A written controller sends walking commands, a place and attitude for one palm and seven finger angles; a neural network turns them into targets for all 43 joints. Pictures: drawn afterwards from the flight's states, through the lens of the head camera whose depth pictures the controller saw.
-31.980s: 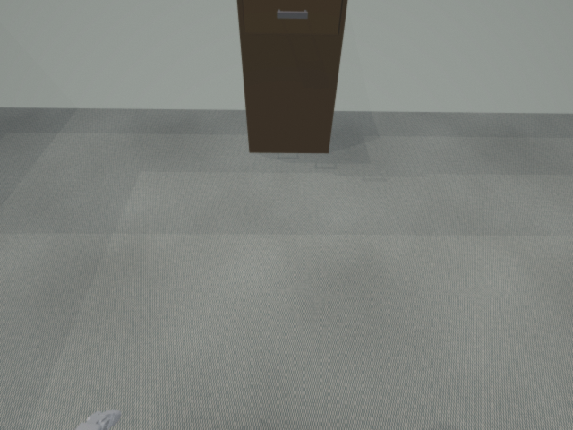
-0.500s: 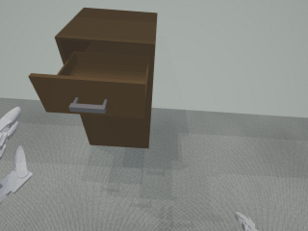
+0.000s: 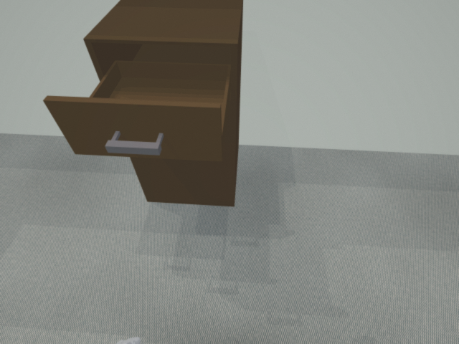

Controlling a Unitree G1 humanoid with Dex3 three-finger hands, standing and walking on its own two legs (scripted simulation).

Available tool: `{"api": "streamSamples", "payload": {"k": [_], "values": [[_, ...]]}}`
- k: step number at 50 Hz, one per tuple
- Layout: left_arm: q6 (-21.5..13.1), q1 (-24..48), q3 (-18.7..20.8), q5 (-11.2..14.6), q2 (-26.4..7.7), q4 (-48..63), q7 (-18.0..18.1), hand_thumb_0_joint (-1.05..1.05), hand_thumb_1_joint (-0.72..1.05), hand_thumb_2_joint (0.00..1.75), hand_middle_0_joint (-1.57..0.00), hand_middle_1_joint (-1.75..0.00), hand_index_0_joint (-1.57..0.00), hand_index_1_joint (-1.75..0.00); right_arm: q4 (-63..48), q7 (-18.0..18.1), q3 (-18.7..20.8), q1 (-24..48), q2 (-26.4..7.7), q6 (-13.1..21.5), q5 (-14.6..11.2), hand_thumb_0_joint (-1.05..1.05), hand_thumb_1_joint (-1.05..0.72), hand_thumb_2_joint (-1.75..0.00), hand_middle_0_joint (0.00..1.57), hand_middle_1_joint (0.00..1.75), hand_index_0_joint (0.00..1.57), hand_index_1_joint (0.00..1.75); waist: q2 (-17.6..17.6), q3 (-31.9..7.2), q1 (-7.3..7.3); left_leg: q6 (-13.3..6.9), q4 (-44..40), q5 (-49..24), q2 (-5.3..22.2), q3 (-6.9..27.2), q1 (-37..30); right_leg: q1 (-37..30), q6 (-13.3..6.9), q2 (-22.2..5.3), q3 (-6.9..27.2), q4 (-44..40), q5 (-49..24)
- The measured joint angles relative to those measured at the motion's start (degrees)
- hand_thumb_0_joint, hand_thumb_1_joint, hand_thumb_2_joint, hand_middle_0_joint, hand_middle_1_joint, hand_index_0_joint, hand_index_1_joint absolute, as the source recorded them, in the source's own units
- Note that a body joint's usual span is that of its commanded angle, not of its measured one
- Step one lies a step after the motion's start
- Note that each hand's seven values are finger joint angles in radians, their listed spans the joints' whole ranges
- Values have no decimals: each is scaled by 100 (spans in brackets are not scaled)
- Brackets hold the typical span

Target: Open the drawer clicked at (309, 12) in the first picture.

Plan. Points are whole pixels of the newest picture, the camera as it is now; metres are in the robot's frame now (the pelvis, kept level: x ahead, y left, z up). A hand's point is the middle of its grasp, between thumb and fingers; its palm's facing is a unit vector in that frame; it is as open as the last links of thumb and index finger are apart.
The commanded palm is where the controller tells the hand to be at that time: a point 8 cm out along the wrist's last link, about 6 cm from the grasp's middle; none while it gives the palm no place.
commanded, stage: let the arm hang, fingers relaxed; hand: left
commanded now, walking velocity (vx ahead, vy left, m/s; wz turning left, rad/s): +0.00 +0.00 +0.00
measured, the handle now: (136, 141) +0.57 +0.25 +0.00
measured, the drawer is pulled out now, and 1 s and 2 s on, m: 0.30 0.30 0.30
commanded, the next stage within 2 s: look to check the result in 0.84 s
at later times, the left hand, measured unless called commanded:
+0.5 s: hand out of the picture +0.00 +0.21 -0.15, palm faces +0.01 -0.97 -0.22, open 7.4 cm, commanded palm none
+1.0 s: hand out of the picture -0.01 +0.19 -0.15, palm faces +0.00 -0.98 -0.18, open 7.4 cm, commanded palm none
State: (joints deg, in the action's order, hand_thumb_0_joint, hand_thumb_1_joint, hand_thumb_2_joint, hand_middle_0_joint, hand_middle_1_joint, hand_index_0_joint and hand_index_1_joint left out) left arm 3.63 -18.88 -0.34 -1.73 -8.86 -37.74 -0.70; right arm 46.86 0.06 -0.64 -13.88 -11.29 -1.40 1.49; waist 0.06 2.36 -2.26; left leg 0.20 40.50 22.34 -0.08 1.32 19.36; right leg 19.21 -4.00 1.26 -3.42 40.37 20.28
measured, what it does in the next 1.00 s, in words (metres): stands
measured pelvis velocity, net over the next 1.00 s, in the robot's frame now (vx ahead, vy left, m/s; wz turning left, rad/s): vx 0.00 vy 0.02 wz -0.04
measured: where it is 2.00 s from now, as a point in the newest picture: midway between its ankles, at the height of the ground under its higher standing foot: outside the picture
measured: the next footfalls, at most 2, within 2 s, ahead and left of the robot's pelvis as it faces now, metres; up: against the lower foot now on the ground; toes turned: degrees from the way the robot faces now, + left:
none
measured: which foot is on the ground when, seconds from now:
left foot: down 0.00-1.00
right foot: down 0.00-1.00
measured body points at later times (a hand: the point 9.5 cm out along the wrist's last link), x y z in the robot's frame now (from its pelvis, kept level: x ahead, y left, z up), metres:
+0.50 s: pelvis +0.00 +0.02 +0.02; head +0.01 +0.01 +0.47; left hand +0.00 +0.26 -0.13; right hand -0.01 -0.19 -0.14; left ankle +0.02 +0.13 -0.72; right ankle +0.02 -0.08 -0.72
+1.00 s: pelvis +0.00 +0.02 +0.03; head +0.01 +0.02 +0.47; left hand +0.00 +0.24 -0.14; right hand -0.04 -0.18 -0.14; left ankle +0.02 +0.13 -0.72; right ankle +0.02 -0.08 -0.72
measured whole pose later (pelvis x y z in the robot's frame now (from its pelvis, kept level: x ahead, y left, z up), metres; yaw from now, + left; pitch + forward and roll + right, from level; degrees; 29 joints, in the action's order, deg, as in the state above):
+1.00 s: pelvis +0.00 +0.02 +0.03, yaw -2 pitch -2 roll +0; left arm 0.0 -17.3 0.8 -0.3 -7.4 -64.5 1.7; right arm 64.6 2.3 0.1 -19.1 -6.1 0.0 0.7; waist -0.3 3.4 -0.8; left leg -0.9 23.5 12.0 -0.4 -1.2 9.4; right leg 10.2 -1.8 1.6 -0.8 23.1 10.9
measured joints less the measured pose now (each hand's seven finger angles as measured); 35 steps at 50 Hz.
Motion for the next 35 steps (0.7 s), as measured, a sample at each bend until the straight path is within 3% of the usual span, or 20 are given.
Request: {"api": "streamSamples", "payload": {"k": [2,5,9,20,35], "values": [[-141,11,172,104,44,-330,125,-1,96,90,-20,-30,-20,-30,186,24,17,-125,86,-27,-26,1,-91,-90,20,30,20,30,34,119,72,-26,-152,-192,53,90,-100,-141,-16,101,-113,-266,-135],[-192,99,223,110,-182,-854,150,-3,98,90,-21,-30,-21,-30,540,68,1,-228,225,-24,-34,1,-91,-90,20,30,20,30,217,270,191,90,-534,-564,76,118,-317,-364,-9,131,-119,-637,-324],[-167,124,224,133,-284,-1471,152,-2,96,90,-20,-30,-20,-30,861,133,13,-345,218,-10,-47,1,-91,-90,20,30,20,30,153,254,245,75,-976,-707,101,97,-514,-623,42,165,-87,-1241,-642],[-276,124,139,146,-196,-2384,178,1,91,90,-20,-30,-20,-30,1387,181,33,-294,246,79,-80,1,-91,-90,20,29,20,30,-137,104,224,-52,-1595,-998,6,-106,-926,-933,165,71,120,-1744,-924],[-339,237,82,135,95,-2581,203,1,90,90,-20,-30,-20,-30,1718,181,30,-440,456,104,-69,0,-91,-90,20,29,20,30,-33,53,166,-95,-1700,-1060,-30,-221,-983,-904,211,35,234,-1730,-959]]}}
